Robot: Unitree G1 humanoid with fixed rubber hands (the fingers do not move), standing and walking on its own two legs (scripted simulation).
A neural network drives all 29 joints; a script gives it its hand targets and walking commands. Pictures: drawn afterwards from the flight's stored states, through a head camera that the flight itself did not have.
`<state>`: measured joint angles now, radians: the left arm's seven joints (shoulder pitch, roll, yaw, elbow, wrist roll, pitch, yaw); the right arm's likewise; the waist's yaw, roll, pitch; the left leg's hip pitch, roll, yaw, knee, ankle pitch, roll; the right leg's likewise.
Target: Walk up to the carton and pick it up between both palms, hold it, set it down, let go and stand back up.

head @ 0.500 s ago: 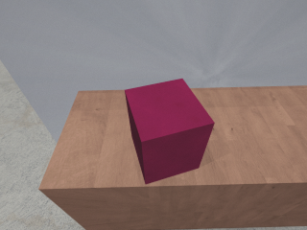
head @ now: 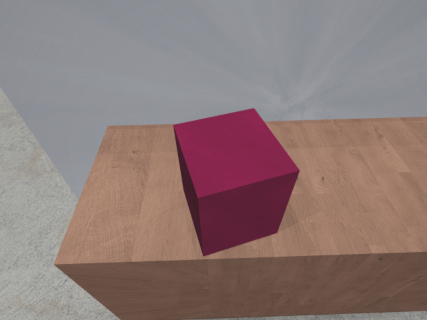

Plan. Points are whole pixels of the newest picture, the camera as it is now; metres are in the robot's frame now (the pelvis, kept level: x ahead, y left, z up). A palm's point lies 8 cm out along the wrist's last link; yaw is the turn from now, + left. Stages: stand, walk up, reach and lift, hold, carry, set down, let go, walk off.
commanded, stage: stand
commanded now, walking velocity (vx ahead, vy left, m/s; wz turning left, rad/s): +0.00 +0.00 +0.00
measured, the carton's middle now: (228, 182) +0.43 -0.01 -0.02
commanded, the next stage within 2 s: none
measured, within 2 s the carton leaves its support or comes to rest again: neither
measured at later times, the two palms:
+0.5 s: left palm out of the picture +0.07 +0.29 -0.12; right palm out of the picture +0.08 -0.30 -0.11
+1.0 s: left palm out of the picture +0.09 +0.29 -0.12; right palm out of the picture +0.08 -0.30 -0.11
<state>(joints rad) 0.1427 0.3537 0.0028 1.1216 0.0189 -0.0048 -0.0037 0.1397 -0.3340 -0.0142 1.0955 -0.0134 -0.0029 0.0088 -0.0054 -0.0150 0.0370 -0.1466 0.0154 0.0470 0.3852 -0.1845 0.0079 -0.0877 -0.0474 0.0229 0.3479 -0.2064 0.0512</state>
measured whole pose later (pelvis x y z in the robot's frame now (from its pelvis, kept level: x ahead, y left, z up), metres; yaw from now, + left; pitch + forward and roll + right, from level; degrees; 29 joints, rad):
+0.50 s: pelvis +0.01 +0.00 +0.00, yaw +0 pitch -2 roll +0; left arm 0.13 0.35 0.00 1.13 0.01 0.00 0.00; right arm 0.12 -0.34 -0.01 1.11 -0.01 -0.01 0.01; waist 0.00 -0.02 0.04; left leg -0.14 0.01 0.05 0.36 -0.18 0.00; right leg -0.09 -0.05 0.03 0.35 -0.22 0.05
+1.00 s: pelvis +0.01 -0.01 +0.00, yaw +0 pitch -3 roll +0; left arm 0.11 0.35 0.01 1.12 0.01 -0.01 0.00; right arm 0.11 -0.33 -0.01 1.12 -0.01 0.00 0.00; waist 0.00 -0.01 0.05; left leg -0.12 0.02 0.05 0.37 -0.19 0.00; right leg -0.06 -0.04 0.02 0.33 -0.22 0.04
